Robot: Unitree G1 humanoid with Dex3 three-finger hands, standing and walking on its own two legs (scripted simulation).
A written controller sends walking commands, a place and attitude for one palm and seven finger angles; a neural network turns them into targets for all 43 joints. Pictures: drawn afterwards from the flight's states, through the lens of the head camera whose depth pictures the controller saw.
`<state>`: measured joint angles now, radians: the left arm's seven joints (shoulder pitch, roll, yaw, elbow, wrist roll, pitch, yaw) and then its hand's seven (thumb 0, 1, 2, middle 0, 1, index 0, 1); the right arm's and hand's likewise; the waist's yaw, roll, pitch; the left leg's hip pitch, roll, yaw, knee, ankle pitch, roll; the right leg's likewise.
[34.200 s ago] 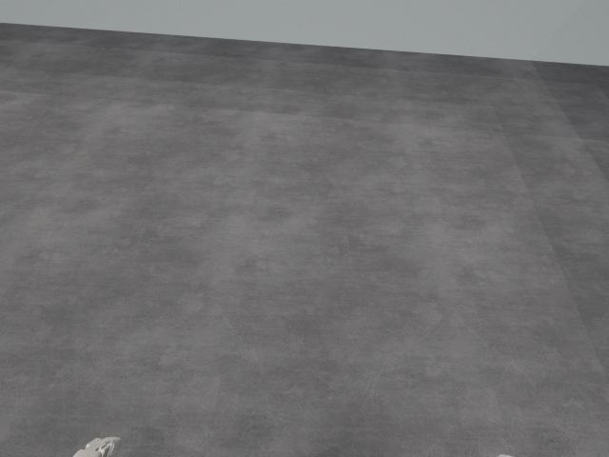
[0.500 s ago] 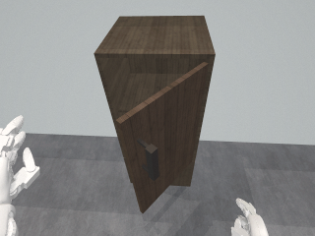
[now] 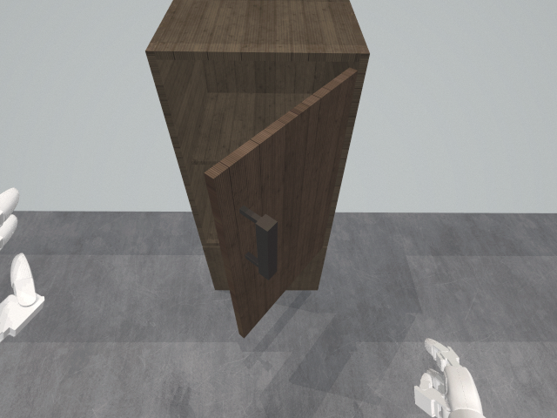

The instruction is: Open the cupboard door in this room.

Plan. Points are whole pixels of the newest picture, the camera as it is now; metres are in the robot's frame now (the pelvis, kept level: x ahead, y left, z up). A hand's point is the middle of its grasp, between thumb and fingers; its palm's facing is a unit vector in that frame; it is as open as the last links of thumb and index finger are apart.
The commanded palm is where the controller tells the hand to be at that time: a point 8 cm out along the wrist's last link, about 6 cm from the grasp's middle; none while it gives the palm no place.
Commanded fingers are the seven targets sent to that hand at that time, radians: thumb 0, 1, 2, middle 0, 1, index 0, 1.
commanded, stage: step back with the hand held close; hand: left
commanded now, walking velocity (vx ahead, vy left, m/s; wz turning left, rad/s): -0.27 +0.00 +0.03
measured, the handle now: (257, 243) +0.39 +0.07 +0.00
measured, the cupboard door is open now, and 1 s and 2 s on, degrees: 51 51 51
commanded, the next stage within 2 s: stop stepping back and stand still in 0.60 s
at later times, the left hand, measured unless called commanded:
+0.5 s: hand out of the picture +0.08 +0.29 +0.17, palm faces +0.53 -0.73 -0.43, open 7.4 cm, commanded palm +0.01 +0.32 +0.18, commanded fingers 0.00 0.90 0.90 -0.20 -0.30 -0.20 -0.30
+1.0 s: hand out of the picture +0.00 +0.27 +0.16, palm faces +0.40 -0.80 -0.45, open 7.4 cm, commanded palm -0.07 +0.31 +0.18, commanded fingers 0.00 0.90 0.90 -0.20 -0.30 -0.20 -0.30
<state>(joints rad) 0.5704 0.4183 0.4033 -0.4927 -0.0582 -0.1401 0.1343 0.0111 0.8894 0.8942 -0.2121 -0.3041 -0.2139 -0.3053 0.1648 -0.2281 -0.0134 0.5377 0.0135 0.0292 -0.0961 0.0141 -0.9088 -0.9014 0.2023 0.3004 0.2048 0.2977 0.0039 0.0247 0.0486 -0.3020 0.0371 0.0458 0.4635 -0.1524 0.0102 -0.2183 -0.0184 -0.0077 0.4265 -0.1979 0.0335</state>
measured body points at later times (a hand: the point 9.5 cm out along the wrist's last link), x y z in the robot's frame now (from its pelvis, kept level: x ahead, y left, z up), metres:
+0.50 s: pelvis -0.10 +0.01 -0.02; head -0.08 +0.03 +0.43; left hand +0.05 +0.33 +0.19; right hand +0.09 -0.21 -0.10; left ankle +0.04 +0.11 -0.74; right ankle -0.05 -0.14 -0.70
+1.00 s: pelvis -0.21 +0.01 +0.00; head -0.19 +0.03 +0.45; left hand -0.02 +0.31 +0.19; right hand -0.05 -0.23 -0.07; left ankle -0.15 +0.10 -0.74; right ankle -0.23 -0.11 -0.72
